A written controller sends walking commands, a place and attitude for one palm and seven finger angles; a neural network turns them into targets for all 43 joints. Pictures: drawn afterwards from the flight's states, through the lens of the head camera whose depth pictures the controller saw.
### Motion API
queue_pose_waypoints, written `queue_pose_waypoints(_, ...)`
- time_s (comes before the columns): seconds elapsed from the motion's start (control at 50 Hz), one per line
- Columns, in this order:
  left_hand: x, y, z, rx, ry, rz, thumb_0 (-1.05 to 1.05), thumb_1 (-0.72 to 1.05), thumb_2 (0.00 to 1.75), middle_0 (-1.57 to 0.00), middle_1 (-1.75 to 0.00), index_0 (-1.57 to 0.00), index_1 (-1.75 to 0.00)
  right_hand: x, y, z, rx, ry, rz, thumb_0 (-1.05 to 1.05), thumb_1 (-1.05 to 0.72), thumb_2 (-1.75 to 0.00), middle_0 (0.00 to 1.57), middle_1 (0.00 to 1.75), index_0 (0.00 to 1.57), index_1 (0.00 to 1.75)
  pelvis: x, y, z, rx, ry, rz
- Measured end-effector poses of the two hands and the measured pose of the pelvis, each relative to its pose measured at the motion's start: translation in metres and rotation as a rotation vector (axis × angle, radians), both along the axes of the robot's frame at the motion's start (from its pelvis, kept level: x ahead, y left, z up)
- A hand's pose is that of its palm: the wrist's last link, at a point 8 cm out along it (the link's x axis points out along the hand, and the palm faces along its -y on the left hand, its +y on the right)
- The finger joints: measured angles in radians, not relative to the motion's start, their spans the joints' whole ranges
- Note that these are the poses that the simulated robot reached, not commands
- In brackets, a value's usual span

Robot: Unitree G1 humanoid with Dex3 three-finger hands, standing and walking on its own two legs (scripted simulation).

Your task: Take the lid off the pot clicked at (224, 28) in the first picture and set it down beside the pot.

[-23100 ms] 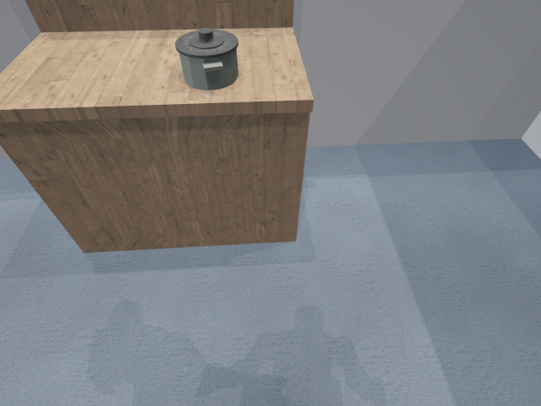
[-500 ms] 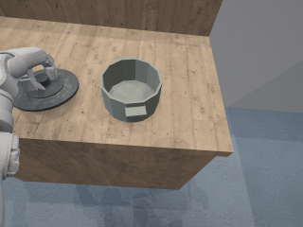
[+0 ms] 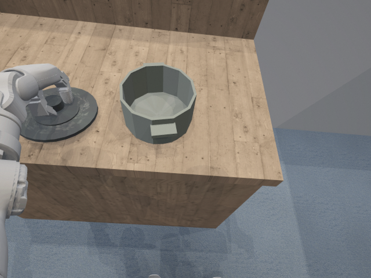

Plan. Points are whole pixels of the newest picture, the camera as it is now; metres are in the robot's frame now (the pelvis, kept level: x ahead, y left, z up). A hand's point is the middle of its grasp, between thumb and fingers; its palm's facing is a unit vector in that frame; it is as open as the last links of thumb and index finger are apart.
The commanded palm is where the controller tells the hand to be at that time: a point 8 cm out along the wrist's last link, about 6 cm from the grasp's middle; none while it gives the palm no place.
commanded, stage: open the fingers wide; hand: left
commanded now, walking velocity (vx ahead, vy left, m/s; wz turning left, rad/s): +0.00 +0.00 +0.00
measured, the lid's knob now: (53, 103) +0.49 +0.29 +0.04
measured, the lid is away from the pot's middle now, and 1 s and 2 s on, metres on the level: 0.24 0.24 0.24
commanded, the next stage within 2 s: raise the empty hand in 1.14 s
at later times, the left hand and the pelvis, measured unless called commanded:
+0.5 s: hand (42, 112) +0.45 +0.29 +0.07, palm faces -0.47 -0.09 -0.88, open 7.2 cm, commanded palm +0.48 +0.28 +0.13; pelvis +0.00 -0.01 +0.00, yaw +0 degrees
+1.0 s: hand (40, 105) +0.46 +0.29 +0.07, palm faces -0.46 -0.10 -0.88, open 10.6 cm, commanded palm +0.48 +0.29 +0.13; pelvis +0.00 -0.02 +0.00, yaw -1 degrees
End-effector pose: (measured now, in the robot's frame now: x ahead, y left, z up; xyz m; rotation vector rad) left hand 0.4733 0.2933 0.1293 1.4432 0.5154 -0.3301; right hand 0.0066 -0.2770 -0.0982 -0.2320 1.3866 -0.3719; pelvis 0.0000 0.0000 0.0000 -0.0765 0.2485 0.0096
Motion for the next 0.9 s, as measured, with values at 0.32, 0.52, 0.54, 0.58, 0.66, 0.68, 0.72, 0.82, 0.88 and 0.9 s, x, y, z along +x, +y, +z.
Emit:
queue_pose_waypoints(0.32,-0.014,0.003,-0.005,0.019,-0.080,-0.028,-0.01,0.41,0.64,-0.88,-1.06,-0.62,-0.95,-0.002,0.000,-0.004,0.030,0.021,-0.013,0.00,-0.90,-0.90,0.20,0.30,0.20,0.30,-0.002,-0.007,0.000,0.003,0.004,-0.010)
queue_pose_waypoints(0.52,-0.021,0.000,-0.004,0.012,-0.050,-0.032,0.00,0.42,0.68,-0.81,-1.05,-0.55,-0.93,0.022,-0.007,-0.004,0.016,-0.035,0.018,0.00,-0.90,-0.90,0.20,0.30,0.20,0.30,-0.002,-0.011,0.000,0.007,-0.006,-0.006)
queue_pose_waypoints(0.54,-0.020,-0.001,-0.004,0.017,-0.051,-0.036,0.00,0.41,0.68,-0.80,-1.05,-0.54,-0.93,0.024,-0.008,-0.004,0.013,-0.039,0.021,0.00,-0.90,-0.90,0.20,0.30,0.20,0.30,-0.002,-0.012,0.000,0.007,-0.006,-0.005)
queue_pose_waypoints(0.58,-0.020,-0.002,-0.004,0.021,-0.056,-0.042,0.00,0.40,0.68,-0.78,-1.05,-0.52,-0.93,0.026,-0.010,-0.003,0.009,-0.042,0.025,0.00,-0.90,-0.90,0.20,0.30,0.20,0.30,-0.002,-0.013,0.000,0.007,-0.005,-0.004)
queue_pose_waypoints(0.66,-0.018,-0.004,-0.003,0.018,-0.063,-0.041,0.00,0.34,0.66,-0.74,-1.05,-0.48,-0.92,0.027,-0.013,-0.004,0.008,-0.040,0.029,0.00,-0.90,-0.90,0.20,0.30,0.20,0.30,-0.001,-0.014,-0.001,0.008,-0.001,-0.005)
queue_pose_waypoints(0.68,-0.017,-0.003,-0.004,0.015,-0.061,-0.036,0.00,0.33,0.66,-0.73,-1.05,-0.47,-0.92,0.027,-0.013,-0.004,0.008,-0.038,0.028,0.00,-0.90,-0.90,0.20,0.30,0.20,0.30,-0.001,-0.014,-0.001,0.009,0.001,-0.006)
queue_pose_waypoints(0.72,-0.016,-0.002,-0.006,0.014,-0.054,-0.025,0.00,0.30,0.65,-0.70,-1.04,-0.45,-0.92,0.026,-0.014,-0.004,0.008,-0.034,0.024,0.00,-0.90,-0.90,0.20,0.30,0.20,0.30,-0.001,-0.016,-0.001,0.010,0.004,-0.009)
queue_pose_waypoints(0.82,-0.010,-0.002,-0.002,0.022,-0.071,-0.029,0.00,0.21,0.63,-0.57,-0.99,-0.42,-0.92,0.019,-0.015,-0.003,0.005,-0.017,0.010,0.00,-0.90,-0.90,0.20,0.30,0.20,0.30,0.001,-0.017,-0.001,0.009,0.009,-0.010)
queue_pose_waypoints(0.88,-0.008,-0.001,0.001,0.002,-0.083,-0.016,0.00,0.15,0.61,-0.49,-0.96,-0.39,-0.91,0.015,-0.015,-0.004,0.011,-0.004,0.000,0.00,-0.90,-0.90,0.20,0.30,0.20,0.30,0.003,-0.018,-0.001,0.009,0.012,-0.014)
queue_pose_waypoints(0.9,-0.007,0.001,0.001,0.002,-0.080,-0.009,0.00,0.14,0.61,-0.47,-0.95,-0.39,-0.91,0.014,-0.015,-0.004,0.014,-0.001,-0.004,0.00,-0.90,-0.90,0.20,0.30,0.20,0.30,0.003,-0.018,-0.001,0.009,0.013,-0.016)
